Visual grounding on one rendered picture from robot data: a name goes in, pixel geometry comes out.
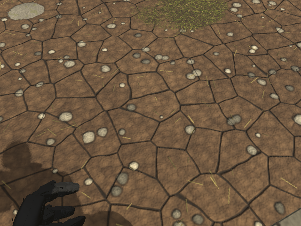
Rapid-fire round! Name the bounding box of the robot left hand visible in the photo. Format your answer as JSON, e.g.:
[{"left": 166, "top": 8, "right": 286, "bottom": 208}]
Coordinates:
[{"left": 11, "top": 180, "right": 86, "bottom": 226}]

